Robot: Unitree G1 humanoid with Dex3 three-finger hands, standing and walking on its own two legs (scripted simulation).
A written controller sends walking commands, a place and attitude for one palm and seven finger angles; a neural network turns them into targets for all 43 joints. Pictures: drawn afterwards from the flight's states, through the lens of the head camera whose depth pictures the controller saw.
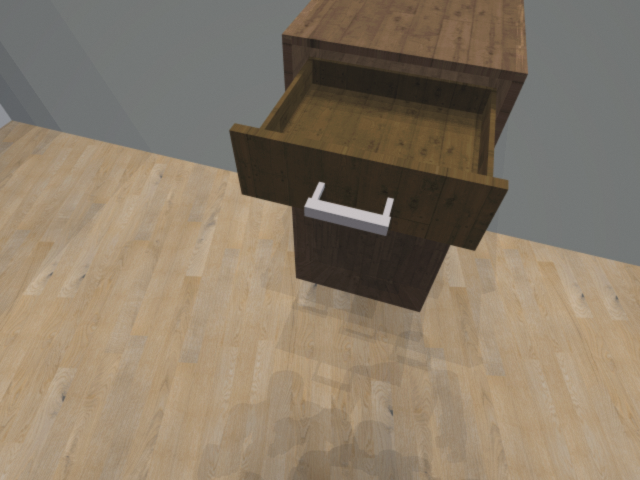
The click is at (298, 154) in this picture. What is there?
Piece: drawer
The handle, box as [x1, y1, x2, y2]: [304, 182, 393, 235]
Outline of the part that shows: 304,206 304,215 385,235 390,218 388,216 393,199 388,197 382,215 319,200 318,199 324,187 324,183 319,182 312,197 308,198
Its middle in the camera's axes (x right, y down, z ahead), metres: +0.04 -0.05 +0.60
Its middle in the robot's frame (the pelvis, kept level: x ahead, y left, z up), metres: +0.50 -0.01 +0.04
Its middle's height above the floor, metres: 0.80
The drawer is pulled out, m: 0.30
